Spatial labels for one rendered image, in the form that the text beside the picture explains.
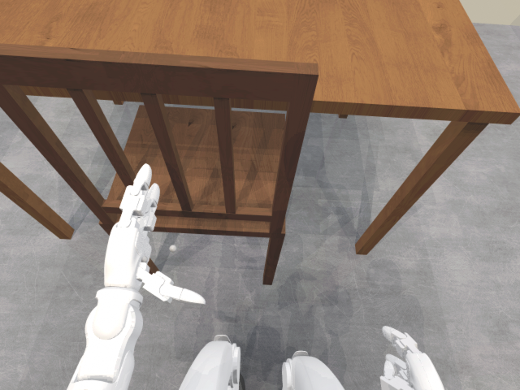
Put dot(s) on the right robot thigh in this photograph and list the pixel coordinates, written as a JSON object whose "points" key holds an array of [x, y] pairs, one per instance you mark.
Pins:
{"points": [[308, 373]]}

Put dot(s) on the table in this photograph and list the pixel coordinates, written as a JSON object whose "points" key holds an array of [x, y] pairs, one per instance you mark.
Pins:
{"points": [[413, 59]]}

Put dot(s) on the robot thigh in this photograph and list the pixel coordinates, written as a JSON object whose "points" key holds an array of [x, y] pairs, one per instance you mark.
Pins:
{"points": [[216, 367], [308, 373]]}

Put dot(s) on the robot right hand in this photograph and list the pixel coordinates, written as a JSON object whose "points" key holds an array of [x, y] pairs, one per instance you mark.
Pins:
{"points": [[416, 373]]}

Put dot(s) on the robot left hand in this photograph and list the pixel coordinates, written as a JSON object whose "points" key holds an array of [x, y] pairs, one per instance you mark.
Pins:
{"points": [[128, 244]]}

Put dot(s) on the chair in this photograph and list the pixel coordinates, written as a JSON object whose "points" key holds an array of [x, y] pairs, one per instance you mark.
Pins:
{"points": [[220, 172]]}

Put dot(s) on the left robot forearm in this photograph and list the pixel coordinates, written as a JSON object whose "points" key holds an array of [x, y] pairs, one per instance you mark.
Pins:
{"points": [[112, 329]]}

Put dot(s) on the left robot thigh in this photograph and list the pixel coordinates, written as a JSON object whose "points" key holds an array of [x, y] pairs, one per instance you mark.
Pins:
{"points": [[216, 367]]}

